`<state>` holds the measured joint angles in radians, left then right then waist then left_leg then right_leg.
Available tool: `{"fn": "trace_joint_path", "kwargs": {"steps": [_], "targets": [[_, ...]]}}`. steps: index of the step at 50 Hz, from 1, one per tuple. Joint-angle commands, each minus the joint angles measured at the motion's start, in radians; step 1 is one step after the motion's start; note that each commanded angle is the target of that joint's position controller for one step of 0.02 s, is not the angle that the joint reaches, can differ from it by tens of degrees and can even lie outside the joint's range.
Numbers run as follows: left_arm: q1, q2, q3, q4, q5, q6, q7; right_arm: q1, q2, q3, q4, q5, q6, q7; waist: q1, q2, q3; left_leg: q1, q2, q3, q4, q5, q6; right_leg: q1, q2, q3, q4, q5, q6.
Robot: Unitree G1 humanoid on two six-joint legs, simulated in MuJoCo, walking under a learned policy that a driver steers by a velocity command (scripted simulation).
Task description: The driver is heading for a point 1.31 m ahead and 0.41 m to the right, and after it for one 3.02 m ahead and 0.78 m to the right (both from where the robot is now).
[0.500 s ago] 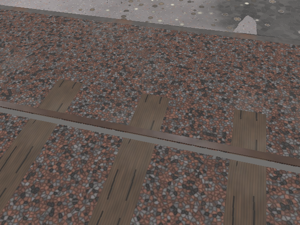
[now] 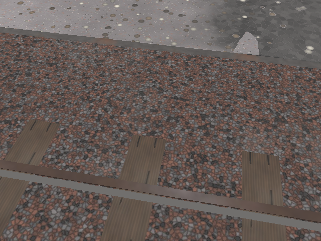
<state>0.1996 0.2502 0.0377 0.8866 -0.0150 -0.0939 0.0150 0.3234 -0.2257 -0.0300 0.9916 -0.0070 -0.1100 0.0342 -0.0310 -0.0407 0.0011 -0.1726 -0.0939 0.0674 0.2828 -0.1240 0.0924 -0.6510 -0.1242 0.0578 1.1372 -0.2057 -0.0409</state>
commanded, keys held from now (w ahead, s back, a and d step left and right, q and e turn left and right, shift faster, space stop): w+e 0.68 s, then w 0.32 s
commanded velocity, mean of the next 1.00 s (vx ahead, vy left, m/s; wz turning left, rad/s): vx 0.50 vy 0.00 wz -0.39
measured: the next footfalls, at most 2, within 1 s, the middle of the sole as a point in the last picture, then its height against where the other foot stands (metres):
right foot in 0.34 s outside the picture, level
left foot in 0.82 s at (180, 206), level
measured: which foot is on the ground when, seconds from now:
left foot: down 0.00-0.32, up 0.34-0.80, down 0.82-1.00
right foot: up 0.00-0.32, down 0.34-0.84, up 0.86-1.00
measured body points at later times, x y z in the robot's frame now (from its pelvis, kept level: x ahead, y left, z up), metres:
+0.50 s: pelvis +0.28 -0.10 -0.01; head +0.31 -0.12 +0.44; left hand +0.43 +0.13 -0.12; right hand +0.33 -0.39 -0.13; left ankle +0.27 +0.06 -0.65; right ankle +0.30 -0.18 -0.74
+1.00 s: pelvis +0.56 -0.13 +0.00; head +0.59 -0.13 +0.45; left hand +0.76 +0.07 -0.13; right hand +0.54 -0.42 -0.11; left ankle +0.63 -0.07 -0.74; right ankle +0.45 -0.24 -0.66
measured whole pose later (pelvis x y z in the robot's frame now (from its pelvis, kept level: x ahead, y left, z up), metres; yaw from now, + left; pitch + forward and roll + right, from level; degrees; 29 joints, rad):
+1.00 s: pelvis +0.56 -0.13 +0.00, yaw -25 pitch +2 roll +1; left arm 0.29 0.27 0.05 0.76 -0.01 -0.07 0.00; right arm 0.25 -0.26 -0.05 0.81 0.00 -0.11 0.03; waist -0.01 -0.04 0.00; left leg -0.29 -0.06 0.02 0.41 -0.16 0.06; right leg -0.48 -0.01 0.07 1.15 -0.34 -0.04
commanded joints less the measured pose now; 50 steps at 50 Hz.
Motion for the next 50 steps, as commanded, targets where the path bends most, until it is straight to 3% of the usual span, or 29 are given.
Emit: {"fn": "trace_joint_path", "kwargs": {"steps": [1, 6, 9, 12, 14, 15, 16, 17, 18, 19, 20, 21, 22, 23, 26, 29, 32, 35, 38, 40, 41, 42, 43, 44, 45, 46, 47, 48, 50], "targets": [[0.054, 0.04, 0.011, -0.032, 0.006, 0.01, 0.004, -0.048, -0.137, -0.024, -0.055, -0.003, -0.019, -0.02, 0.049, 0.08, 0.047, -0.081, 0.294, -0.191, -0.202, 0.078, 0.166, -0.038, -0.047, 0.01, -0.12, 0.154, 0.024], [-0.117, 0.026, 0.005, -0.086, -0.004, 0.004, -0.016, 0.03, -0.163, -0.027, -0.029, 0.006, -0.01, -0.036, -0.018, 0.078, 0.054, 0.051, 0.296, -0.09, -0.194, 0.109, 0.111, -0.048, -0.004, -0.022, -0.396, 0.323, 0.012], [-0.198, 0.023, 0.001, -0.126, -0.01, 0.005, -0.036, 0.072, -0.169, -0.029, -0.008, 0.01, 0.002, -0.037, -0.05, 0.076, 0.082, 0.169, 0.333, -0.056, -0.167, 0.109, 0.1, -0.091, 0.013, -0.03, -0.474, 0.286, -0.001], [-0.24, 0.028, 0.001, -0.171, -0.01, 0.004, -0.059, 0.076, -0.179, -0.034, -0.003, 0.014, 0.021, -0.04, -0.05, 0.081, 0.093, 0.274, 0.371, -0.031, -0.1, 0.168, 0.077, -0.112, 0.028, -0.055, -0.515, 0.166, -0.032], [-0.204, 0.051, 0.011, -0.187, -0.008, 0.002, -0.072, 0.039, -0.205, -0.042, -0.019, 0.016, 0.034, -0.044, -0.012, 0.108, 0.057, 0.287, 0.371, 0.009, 0.012, 0.431, 0.052, -0.008, 0.073, -0.113, -0.531, 0.06, -0.064], [-0.12, 0.076, 0.026, -0.175, -0.006, 0.003, -0.075, 0.015, -0.216, -0.044, -0.031, 0.015, 0.043, -0.048, 0.038, 0.121, -0.002, 0.267, 0.356, 0.041, 0.138, 0.625, 0.033, 0.129, 0.119, -0.154, -0.543, 0.047, -0.085], [0.047, 0.125, 0.058, -0.13, -0.01, 0.004, -0.072, 0.007, -0.202, -0.039, -0.045, 0.009, 0.052, -0.053, 0.116, 0.1, -0.093, 0.204, 0.31, 0.086, 0.354, 0.726, 0.003, 0.35, 0.175, -0.173, -0.584, 0.082, -0.114], [0.238, 0.235, 0.098, -0.096, -0.007, 0.01, -0.056, 0.01, -0.181, -0.025, -0.082, -0.006, 0.045, -0.058, 0.183, -0.018, -0.209, -0.057, 0.258, 0.111, 0.697, 0.48, -0.044, 0.677, 0.024, 0.084, -0.606, 0.102, -0.189], [0.253, 0.326, 0.11, -0.102, -0.006, 0.007, -0.055, 0.107, -0.026, 0.025, -0.121, -0.024, 0.006, -0.036, 0.088, -0.267, -0.329, -0.509, 0.036, 0.014, 1.033, -0.38, -0.101, 1.029, -0.214, 0.655, -0.737, -0.043, -0.38], [0.29, 0.224, 0.087, -0.105, -0.001, 0.005, -0.05, 0.019, -0.142, -0.001, -0.126, 0.016, -0.04, -0.021, 0.149, -0.166, -0.376, -0.629, 0.067, -0.169, 1.136, -0.411, -0.07, 1.076, -0.221, 0.754, -0.837, -0.085, -0.367], [0.234, 0.179, 0.075, -0.112, 0.005, 0.001, -0.044, -0.077, -0.183, -0.013, -0.163, 0.046, -0.062, -0.016, 0.144, -0.129, -0.23, -0.703, 0.117, -0.165, 1.125, -0.322, -0.044, 0.977, -0.184, 0.594, -0.831, 0.013, -0.31], [0.148, 0.152, 0.066, -0.139, 0.004, 0.002, -0.042, -0.112, -0.177, -0.011, -0.173, 0.035, -0.069, -0.022, 0.106, -0.004, -0.168, -0.656, 0.165, -0.16, 1.052, -0.235, -0.039, 0.824, -0.142, 0.465, -0.835, 0.114, -0.277], [0.076, 0.124, 0.056, -0.166, 0.008, 0.005, -0.044, -0.122, -0.176, -0.019, -0.17, 0.016, -0.062, -0.03, 0.064, 0.052, -0.116, -0.579, 0.194, -0.153, 0.965, -0.19, -0.048, 0.674, -0.106, 0.374, -0.855, 0.224, -0.256], [0.042, 0.104, 0.048, -0.181, 0.017, 0.005, -0.043, -0.104, -0.174, -0.026, -0.177, 0.01, -0.047, -0.031, 0.026, 0.04, -0.1, -0.506, 0.214, -0.161, 0.917, -0.171, -0.056, 0.584, -0.079, 0.327, -0.882, 0.276, -0.249], [0.055, 0.134, 0.056, -0.185, 0.005, 0.001, -0.034, -0.107, -0.136, -0.028, -0.204, -0.007, -0.01, -0.035, -0.002, 0.025, -0.054, -0.464, 0.204, -0.132, 0.779, -0.123, -0.104, 0.458, -0.04, 0.246, -0.924, 0.369, -0.26], [0.11, 0.164, 0.066, -0.175, -0.003, 0.006, -0.012, -0.237, -0.113, -0.022, -0.253, -0.013, -0.004, -0.041, 0.033, 0.006, -0.013, -0.47, 0.168, -0.115, 0.541, 0.058, -0.135, 0.416, 0.007, 0.189, -0.932, 0.347, -0.231], [0.155, 0.167, 0.068, -0.168, -0.006, 0.013, -0.005, -0.341, -0.095, -0.016, -0.288, -0.002, -0.01, -0.034, 0.076, -0.035, -0.004, -0.398, 0.12, -0.106, 0.328, 0.217, -0.128, 0.401, 0.039, 0.179, -0.911, 0.242, -0.184], [0.193, 0.163, 0.068, -0.152, -0.011, 0.017, -0.004, -0.397, -0.117, -0.021, -0.32, 0.01, -0.017, -0.026, 0.097, -0.052, -0.001, -0.373, 0.106, -0.124, 0.245, 0.237, -0.115, 0.461, 0.007, 0.239, -0.875, 0.183, -0.169], [0.205, 0.151, 0.065, -0.14, -0.006, 0.025, 0.006, -0.392, -0.145, -0.029, -0.326, 0.006, -0.034, -0.011, 0.09, -0.064, -0.001, -0.361, 0.114, -0.135, 0.197, 0.165, -0.08, 0.573, -0.045, 0.297, -0.805, 0.199, -0.159], [0.186, 0.151, 0.064, -0.142, 0.0, 0.035, 0.006, -0.312, -0.163, -0.041, -0.309, 0.003, -0.042, -0.012, 0.047, -0.083, -0.026, -0.251, 0.092, -0.095, 0.156, 0.092, -0.042, 0.605, -0.033, 0.299, -0.721, 0.352, -0.14], [0.173, 0.129, 0.055, -0.151, 0.005, 0.036, 0.003, -0.207, -0.192, -0.056, -0.283, -0.005, -0.046, -0.017, 0.0, -0.073, -0.1, -0.087, 0.106, -0.098, 0.15, 0.106, -0.007, 0.585, 0.021, 0.264, -0.596, 0.457, -0.117], [0.158, 0.099, 0.038, -0.173, 0.019, 0.035, 0.0, -0.041, -0.241, -0.07, -0.264, -0.014, -0.046, -0.022, -0.073, 0.003, -0.237, 0.177, 0.249, -0.243, 0.187, 0.129, 0.06, 0.45, 0.081, 0.2, -0.337, 0.327, -0.081], [0.316, 0.036, 0.02, -0.166, -0.01, 0.021, -0.006, 0.093, -0.314, -0.097, -0.218, -0.014, -0.031, -0.018, -0.036, 0.32, -0.364, 0.545, 0.449, -0.669, 0.132, -0.059, 0.231, 0.065, 0.229, 0.101, 0.01, -0.127, 0.0], [0.32, 0.093, 0.023, -0.149, -0.021, 0.012, -0.005, 0.098, -0.231, -0.078, -0.211, 0.017, -0.027, -0.01, -0.047, 0.302, -0.316, 0.539, 0.488, -0.846, 0.031, -0.268, 0.226, -0.089, 0.201, 0.155, 0.146, -0.358, -0.002], [0.202, 0.155, 0.038, -0.166, -0.025, 0.01, -0.006, 0.035, -0.175, -0.063, -0.226, 0.024, -0.023, -0.012, -0.06, 0.182, -0.163, 0.404, 0.455, -0.722, 0.01, -0.309, 0.18, -0.142, 0.157, 0.157, 0.186, -0.279, -0.006], [0.119, 0.152, 0.036, -0.187, -0.012, 0.009, -0.005, -0.036, -0.159, -0.053, -0.244, 0.014, -0.015, -0.013, -0.038, 0.083, -0.084, 0.263, 0.415, -0.595, -0.008, -0.224, 0.151, -0.115, 0.108, 0.104, 0.157, -0.199, -0.006], [0.073, 0.138, 0.037, -0.203, 0.005, 0.005, -0.007, -0.072, -0.144, -0.047, -0.243, 0.007, -0.011, -0.01, -0.014, 0.063, -0.022, 0.151, 0.379, -0.521, -0.038, -0.12, 0.15, -0.097, 0.074, 0.077, 0.092, -0.147, -0.002], [0.076, 0.127, 0.04, -0.206, 0.012, 0.007, -0.009, -0.088, -0.129, -0.039, -0.243, -0.002, -0.013, -0.009, 0.013, 0.087, -0.017, 0.089, 0.345, -0.46, -0.058, -0.045, 0.138, -0.046, 0.041, 0.066, 0.042, -0.113, -0.003], [0.104, 0.089, 0.034, -0.199, 0.007, 0.013, -0.011, -0.079, -0.127, -0.038, -0.23, 0.002, -0.015, -0.006, 0.031, 0.127, -0.024, 0.039, 0.305, -0.375, -0.092, 0.057, 0.142, 0.003, 0.028, 0.032, -0.023, -0.092, 0.006]]}}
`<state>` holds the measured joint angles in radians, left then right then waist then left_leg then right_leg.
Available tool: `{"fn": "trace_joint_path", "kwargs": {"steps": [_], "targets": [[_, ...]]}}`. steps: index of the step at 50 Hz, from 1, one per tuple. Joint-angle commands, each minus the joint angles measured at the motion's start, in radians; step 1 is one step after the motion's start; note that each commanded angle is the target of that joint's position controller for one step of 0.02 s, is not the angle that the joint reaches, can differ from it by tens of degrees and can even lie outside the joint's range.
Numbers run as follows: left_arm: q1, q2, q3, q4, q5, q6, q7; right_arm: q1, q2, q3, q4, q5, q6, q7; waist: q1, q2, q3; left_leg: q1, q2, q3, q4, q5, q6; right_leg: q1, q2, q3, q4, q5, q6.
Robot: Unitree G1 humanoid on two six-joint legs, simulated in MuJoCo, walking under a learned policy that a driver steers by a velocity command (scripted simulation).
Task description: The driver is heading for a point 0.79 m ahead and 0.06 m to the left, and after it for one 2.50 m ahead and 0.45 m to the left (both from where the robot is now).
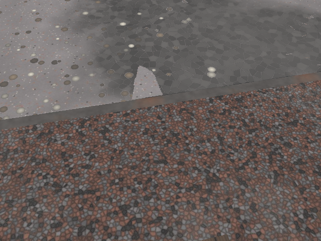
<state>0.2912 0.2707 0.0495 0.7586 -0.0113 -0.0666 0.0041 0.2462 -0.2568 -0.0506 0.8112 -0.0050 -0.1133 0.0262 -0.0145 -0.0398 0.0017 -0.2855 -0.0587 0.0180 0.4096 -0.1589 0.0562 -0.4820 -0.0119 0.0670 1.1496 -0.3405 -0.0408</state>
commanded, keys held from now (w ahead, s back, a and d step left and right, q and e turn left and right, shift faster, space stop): w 1.00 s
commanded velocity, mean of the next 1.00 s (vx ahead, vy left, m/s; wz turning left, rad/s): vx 0.50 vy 0.00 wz -0.04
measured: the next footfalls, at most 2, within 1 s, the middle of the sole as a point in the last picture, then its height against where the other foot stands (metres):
right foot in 0.36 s outside the picture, level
left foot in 0.90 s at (141, 209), level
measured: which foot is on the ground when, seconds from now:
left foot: down 0.00-0.38, up 0.40-0.88, down 0.90-1.00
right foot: up 0.00-0.34, down 0.36-0.90, up 0.92-1.00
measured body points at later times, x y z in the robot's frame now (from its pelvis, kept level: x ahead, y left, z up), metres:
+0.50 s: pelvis +0.26 -0.07 +0.00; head +0.28 -0.08 +0.45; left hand +0.41 +0.19 -0.09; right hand +0.32 -0.34 -0.13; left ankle +0.19 +0.09 -0.65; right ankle +0.30 -0.15 -0.74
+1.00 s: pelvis +0.52 +0.00 -0.01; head +0.55 +0.01 +0.44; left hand +0.56 +0.27 -0.14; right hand +0.68 -0.26 -0.11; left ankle +0.59 +0.08 -0.74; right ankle +0.39 -0.15 -0.65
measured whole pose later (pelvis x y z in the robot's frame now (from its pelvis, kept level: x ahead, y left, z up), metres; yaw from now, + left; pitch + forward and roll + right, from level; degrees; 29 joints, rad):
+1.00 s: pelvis +0.52 +0.00 -0.01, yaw +0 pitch +2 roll -1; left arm 0.34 0.29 0.05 0.87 -0.02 -0.08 0.00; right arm 0.14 -0.26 -0.04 0.77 0.00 -0.09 0.03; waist 0.02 -0.02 0.02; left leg -0.40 -0.02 0.04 0.52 -0.16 0.06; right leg -0.34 -0.01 0.04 1.13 -0.43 -0.03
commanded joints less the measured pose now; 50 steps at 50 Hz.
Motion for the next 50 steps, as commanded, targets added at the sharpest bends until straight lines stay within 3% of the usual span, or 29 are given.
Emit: {"fn": "trace_joint_path", "kwargs": {"steps": [1, 4, 8, 12, 15, 16, 17, 18, 19, 20, 21, 22, 23, 24, 26, 28, 34, 39, 42, 43, 44, 45, 46, 47, 48, 49, 50], "targets": [[0.002, 0.057, 0.018, -0.077, 0.005, -0.012, 0.0, 0.013, -0.111, -0.021, -0.041, 0.005, -0.014, 0.0, 0.013, 0.128, -0.022, 0.144, 0.269, -0.295, -0.232, 0.141, 0.187, -0.173, -0.091, 0.011, -0.074, 0.057, 0.014], [-0.094, 0.037, 0.007, -0.113, 0.011, -0.015, 0.003, 0.05, -0.151, -0.031, -0.02, 0.012, -0.007, -0.01, -0.009, 0.107, -0.008, 0.153, 0.268, -0.226, -0.26, 0.229, 0.189, -0.207, -0.104, -0.01, -0.241, 0.178, 0.034], [-0.215, 0.02, -0.001, -0.14, 0.003, -0.023, -0.01, 0.108, -0.162, -0.029, 0.007, 0.024, 0.008, -0.016, -0.052, 0.113, 0.012, 0.16, 0.23, -0.135, -0.255, 0.229, 0.146, -0.147, -0.074, -0.044, -0.468, 0.368, 0.036], [-0.324, 0.03, 0.0, -0.181, -0.01, -0.03, -0.03, 0.17, -0.172, -0.027, 0.039, 0.028, 0.025, -0.016, -0.085, 0.12, 0.045, 0.229, 0.273, -0.151, -0.218, 0.197, 0.137, -0.13, -0.046, -0.058, -0.576, 0.362, 0.023], [-0.32, 0.057, 0.009, -0.195, -0.01, -0.039, -0.043, 0.166, -0.195, -0.034, 0.05, 0.03, 0.041, -0.023, -0.052, 0.136, 0.041, 0.3, 0.311, -0.168, -0.152, 0.285, 0.114, -0.076, -0.026, -0.066, -0.639, 0.263, -0.015], [-0.258, 0.076, 0.02, -0.18, -0.006, -0.041, -0.042, 0.145, -0.206, -0.036, 0.048, 0.032, 0.046, -0.025, -0.008, 0.139, 0.008, 0.298, 0.298, -0.147, -0.082, 0.413, 0.099, 0.025, -0.002, -0.088, -0.672, 0.258, -0.034], [-0.131, 0.115, 0.041, -0.14, 0.0, -0.04, -0.035, 0.138, -0.195, -0.031, 0.045, 0.03, 0.048, -0.027, 0.053, 0.121, -0.072, 0.267, 0.252, -0.105, 0.063, 0.541, 0.077, 0.213, 0.019, -0.105, -0.696, 0.273, -0.062], [0.056, 0.178, 0.063, -0.102, 0.011, -0.038, -0.024, 0.12, -0.159, -0.015, 0.02, 0.014, 0.044, -0.029, 0.132, 0.066, -0.211, 0.104, 0.204, -0.06, 0.317, 0.428, 0.04, 0.505, -0.103, 0.019, -0.653, 0.319, -0.122], [0.155, 0.282, 0.087, -0.087, 0.025, -0.029, -0.019, 0.218, -0.049, 0.021, -0.007, 0.007, 0.023, -0.025, 0.113, -0.185, -0.347, -0.309, 0.046, 0.004, 0.709, -0.051, -0.033, 0.881, -0.353, 0.442, -0.695, 0.224, -0.274], [0.187, 0.207, 0.068, -0.075, 0.011, -0.024, -0.023, 0.213, -0.098, 0.012, 0.009, 0.02, 0.001, -0.018, 0.128, -0.206, -0.397, -0.448, 0.04, -0.123, 0.851, -0.407, -0.028, 0.896, -0.395, 0.659, -0.811, 0.117, -0.309], [0.113, 0.161, 0.049, -0.079, 0.005, -0.024, -0.023, 0.128, -0.169, -0.009, -0.014, 0.043, -0.007, -0.012, 0.115, -0.133, -0.229, -0.524, 0.097, -0.122, 0.899, -0.345, -0.019, 0.764, -0.357, 0.52, -0.83, 0.096, -0.259], [0.04, 0.132, 0.038, -0.089, 0.005, -0.022, -0.025, 0.066, -0.164, -0.009, -0.026, 0.041, -0.006, -0.013, 0.088, -0.066, -0.14, -0.503, 0.142, -0.094, 0.861, -0.254, -0.018, 0.618, -0.308, 0.387, -0.852, 0.15, -0.227], [-0.017, 0.106, 0.03, -0.092, 0.009, -0.022, -0.031, 0.036, -0.15, -0.011, -0.03, 0.026, 0.0, -0.015, 0.058, -0.022, -0.073, -0.466, 0.168, -0.082, 0.8, -0.195, -0.026, 0.488, -0.264, 0.303, -0.89, 0.216, -0.211], [-0.051, 0.087, 0.023, -0.094, 0.015, -0.027, -0.035, 0.048, -0.139, -0.015, -0.027, 0.017, 0.012, -0.018, 0.022, -0.036, -0.045, -0.404, 0.193, -0.088, 0.752, -0.151, -0.032, 0.397, -0.231, 0.243, -0.927, 0.263, -0.198], [-0.066, 0.092, 0.028, -0.08, 0.013, -0.04, -0.039, 0.08, -0.098, -0.011, -0.016, 0.015, 0.036, -0.02, -0.011, -0.053, -0.036, -0.335, 0.198, -0.077, 0.711, -0.102, -0.048, 0.306, -0.206, 0.176, -0.979, 0.324, -0.207], [-0.048, 0.112, 0.034, -0.057, 0.013, -0.049, -0.034, 0.043, -0.091, -0.012, -0.03, 0.01, 0.045, -0.025, -0.015, -0.034, -0.014, -0.365, 0.202, -0.076, 0.645, -0.03, -0.063, 0.288, -0.201, 0.124, -1.006, 0.382, -0.217], [0.042, 0.149, 0.042, 0.004, 0.002, -0.035, -0.011, -0.169, -0.06, 0.0, -0.086, 0.01, 0.032, -0.012, 0.053, -0.015, 0.035, -0.372, 0.171, -0.051, 0.287, 0.246, -0.064, 0.337, -0.173, 0.024, -1.023, 0.369, -0.173], [0.118, 0.168, 0.047, 0.062, -0.009, -0.016, -0.005, -0.295, -0.073, 0.003, -0.142, 0.022, 0.02, 0.013, 0.091, -0.021, 0.068, -0.382, 0.143, -0.044, 0.152, 0.193, -0.036, 0.469, -0.231, 0.041, -0.968, 0.347, -0.16], [0.105, 0.185, 0.053, 0.078, -0.011, -0.001, 0.002, -0.261, -0.1, -0.006, -0.145, 0.021, 0.012, 0.023, 0.056, -0.043, 0.041, -0.292, 0.115, -0.021, 0.104, 0.087, 0.002, 0.529, -0.252, 0.048, -0.889, 0.476, -0.133], [0.084, 0.19, 0.053, 0.077, -0.011, 0.004, 0.004, -0.19, -0.119, -0.017, -0.127, 0.018, 0.01, 0.021, 0.009, -0.046, -0.001, -0.176, 0.084, 0.01, 0.076, 0.077, 0.022, 0.524, -0.229, 0.024, -0.805, 0.626, -0.115], [0.081, 0.17, 0.044, 0.075, -0.006, 0.009, 0.005, -0.044, -0.162, -0.041, -0.081, 0.015, 0.01, 0.012, -0.054, -0.026, -0.096, 0.034, 0.065, 0.026, 0.071, 0.095, 0.05, 0.479, -0.174, -0.019, -0.633, 0.728, -0.09], [0.087, 0.125, 0.023, 0.05, 0.014, 0.007, 0.009, 0.141, -0.239, -0.063, -0.047, 0.004, 0.012, 0.001, -0.117, 0.079, -0.25, 0.341, 0.237, -0.162, 0.105, 0.158, 0.116, 0.285, -0.112, -0.071, -0.325, 0.507, -0.049], [0.211, 0.003, -0.012, 0.038, 0.011, -0.017, -0.001, 0.194, -0.315, -0.079, -0.028, 0.001, 0.018, 0.004, -0.056, 0.353, -0.362, 0.673, 0.448, -0.635, -0.003, -0.027, 0.28, -0.132, 0.072, -0.069, 0.017, -0.135, 0.019], [0.162, 0.102, 0.008, 0.054, -0.008, -0.037, -0.007, 0.2, -0.216, -0.054, -0.032, 0.016, 0.02, 0.005, -0.098, 0.265, -0.36, 0.669, 0.444, -0.736, -0.086, -0.168, 0.271, -0.253, 0.034, 0.061, 0.143, -0.239, 0.012], [0.067, 0.152, 0.022, 0.026, -0.029, -0.048, -0.011, 0.127, -0.179, -0.041, -0.044, 0.016, 0.019, 0.002, -0.09, 0.203, -0.21, 0.545, 0.412, -0.588, -0.102, -0.154, 0.223, -0.317, -0.016, 0.046, 0.159, -0.159, -0.001], [0.01, 0.143, 0.02, 0.014, -0.024, -0.05, -0.007, 0.057, -0.159, -0.034, -0.057, 0.011, 0.021, 0.001, -0.061, 0.121, -0.133, 0.405, 0.372, -0.472, -0.12, -0.068, 0.196, -0.287, -0.067, 0.016, 0.114, -0.065, -0.002], [-0.021, 0.134, 0.024, 0.009, -0.007, -0.045, -0.003, 0.007, -0.132, -0.026, -0.062, 0.004, 0.021, 0.004, -0.034, 0.097, -0.071, 0.281, 0.336, -0.394, -0.15, 0.023, 0.185, -0.248, -0.095, 0.005, 0.051, -0.009, 0.004]]}}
